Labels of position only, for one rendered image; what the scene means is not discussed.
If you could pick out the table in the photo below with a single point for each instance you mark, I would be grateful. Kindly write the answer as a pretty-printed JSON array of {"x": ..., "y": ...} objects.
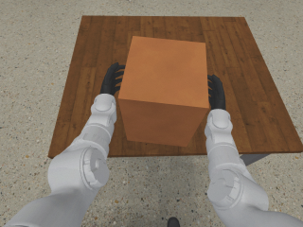
[{"x": 260, "y": 120}]

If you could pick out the right robot hand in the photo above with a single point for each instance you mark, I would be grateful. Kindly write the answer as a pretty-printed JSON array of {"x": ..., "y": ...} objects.
[{"x": 217, "y": 98}]

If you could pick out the left robot upper arm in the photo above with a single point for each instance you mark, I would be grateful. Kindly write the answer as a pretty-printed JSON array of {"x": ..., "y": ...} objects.
[{"x": 75, "y": 178}]

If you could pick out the right robot upper arm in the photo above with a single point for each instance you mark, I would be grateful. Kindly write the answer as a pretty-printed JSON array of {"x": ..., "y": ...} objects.
[{"x": 239, "y": 202}]

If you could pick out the carton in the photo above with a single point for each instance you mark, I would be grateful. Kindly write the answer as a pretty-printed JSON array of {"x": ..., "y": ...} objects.
[{"x": 163, "y": 96}]

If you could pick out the robot left forearm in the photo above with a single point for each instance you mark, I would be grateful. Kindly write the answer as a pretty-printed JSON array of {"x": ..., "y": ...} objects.
[{"x": 99, "y": 129}]

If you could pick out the robot right forearm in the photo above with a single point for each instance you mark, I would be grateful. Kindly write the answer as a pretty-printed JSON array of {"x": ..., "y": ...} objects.
[{"x": 221, "y": 149}]

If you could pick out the left robot hand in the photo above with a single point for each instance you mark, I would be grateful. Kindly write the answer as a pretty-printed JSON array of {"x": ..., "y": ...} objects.
[{"x": 109, "y": 83}]

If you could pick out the robot right foot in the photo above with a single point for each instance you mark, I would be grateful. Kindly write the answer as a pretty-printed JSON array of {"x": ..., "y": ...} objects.
[{"x": 173, "y": 222}]

